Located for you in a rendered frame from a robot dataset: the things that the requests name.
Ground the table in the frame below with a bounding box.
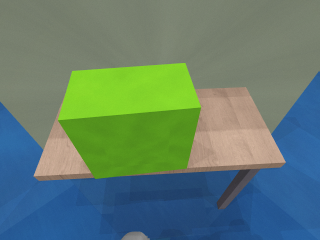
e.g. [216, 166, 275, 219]
[34, 87, 286, 210]

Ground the carton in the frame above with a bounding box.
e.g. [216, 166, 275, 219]
[58, 63, 201, 179]

